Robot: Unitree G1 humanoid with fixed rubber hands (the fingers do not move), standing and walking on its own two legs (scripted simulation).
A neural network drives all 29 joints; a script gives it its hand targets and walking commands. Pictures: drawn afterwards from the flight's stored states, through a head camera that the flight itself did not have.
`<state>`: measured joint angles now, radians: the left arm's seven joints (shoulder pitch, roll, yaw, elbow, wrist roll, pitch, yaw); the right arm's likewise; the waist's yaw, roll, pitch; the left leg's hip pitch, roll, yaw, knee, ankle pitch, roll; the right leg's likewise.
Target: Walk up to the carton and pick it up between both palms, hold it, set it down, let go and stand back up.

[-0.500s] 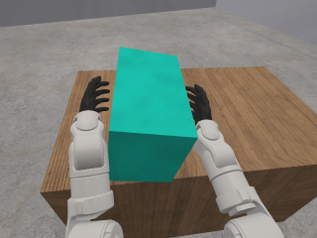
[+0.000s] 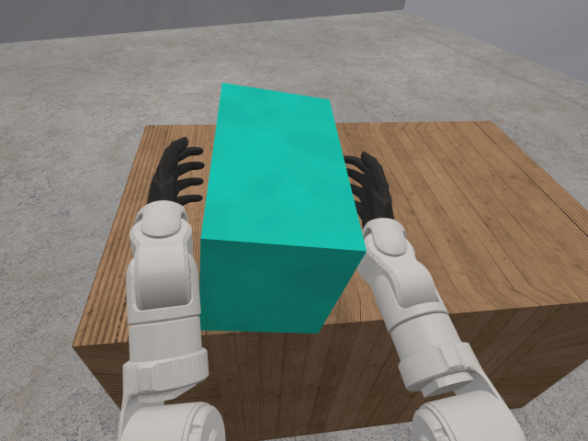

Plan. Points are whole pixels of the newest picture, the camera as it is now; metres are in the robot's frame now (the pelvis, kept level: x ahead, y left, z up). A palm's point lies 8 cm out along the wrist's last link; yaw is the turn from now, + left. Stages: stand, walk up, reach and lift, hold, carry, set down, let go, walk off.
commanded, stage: hold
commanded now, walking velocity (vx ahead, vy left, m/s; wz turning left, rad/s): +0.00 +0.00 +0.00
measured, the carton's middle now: (269, 205) +0.43 +0.01 +0.13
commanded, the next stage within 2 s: none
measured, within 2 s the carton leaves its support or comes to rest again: neither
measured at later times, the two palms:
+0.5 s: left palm (166, 198) +0.37 +0.13 +0.19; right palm (372, 213) +0.36 -0.12 +0.16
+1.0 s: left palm (163, 201) +0.37 +0.14 +0.19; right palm (369, 215) +0.36 -0.12 +0.16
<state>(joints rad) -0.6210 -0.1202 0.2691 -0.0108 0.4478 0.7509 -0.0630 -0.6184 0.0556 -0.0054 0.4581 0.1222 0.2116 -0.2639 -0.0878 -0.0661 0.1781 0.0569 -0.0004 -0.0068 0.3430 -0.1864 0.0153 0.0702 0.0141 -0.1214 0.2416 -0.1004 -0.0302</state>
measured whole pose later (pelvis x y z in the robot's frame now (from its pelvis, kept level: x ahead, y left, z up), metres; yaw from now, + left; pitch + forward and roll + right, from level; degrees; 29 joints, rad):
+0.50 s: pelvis +0.00 +0.00 +0.00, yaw +0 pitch -13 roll -1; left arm -0.64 -0.12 0.29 0.01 0.47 0.77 -0.08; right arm -0.63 0.06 -0.01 0.50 0.12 0.21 -0.26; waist -0.09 -0.06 0.18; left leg 0.08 0.00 0.00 0.33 -0.19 0.02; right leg 0.08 0.01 -0.12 0.24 -0.11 -0.03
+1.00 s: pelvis +0.00 +0.01 +0.00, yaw +0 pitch -13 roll -1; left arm -0.63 -0.13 0.28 -0.01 0.46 0.77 -0.07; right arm -0.63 0.05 0.01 0.48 0.13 0.21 -0.27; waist -0.10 -0.05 0.19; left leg 0.08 -0.01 0.01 0.34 -0.19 0.03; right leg 0.10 0.01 -0.12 0.24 -0.11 -0.02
